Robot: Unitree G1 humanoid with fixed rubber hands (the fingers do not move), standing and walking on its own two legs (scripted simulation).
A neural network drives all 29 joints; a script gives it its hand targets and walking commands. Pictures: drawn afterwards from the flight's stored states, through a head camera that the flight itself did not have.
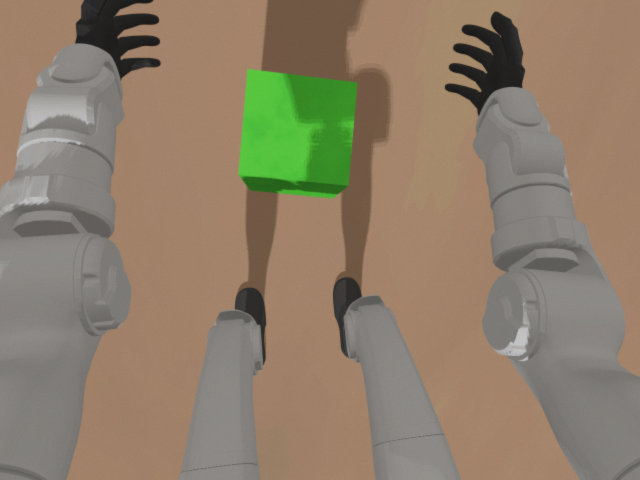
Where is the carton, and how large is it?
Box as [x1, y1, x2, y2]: [238, 69, 356, 197]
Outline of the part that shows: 248,69 238,173 240,177 251,190 323,197 333,197 348,185 356,82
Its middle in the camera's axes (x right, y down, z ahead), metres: -0.05 -0.21 +0.86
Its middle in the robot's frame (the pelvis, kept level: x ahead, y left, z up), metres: +0.56 -0.03 -0.54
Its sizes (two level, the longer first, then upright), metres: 0.210 0.200 0.250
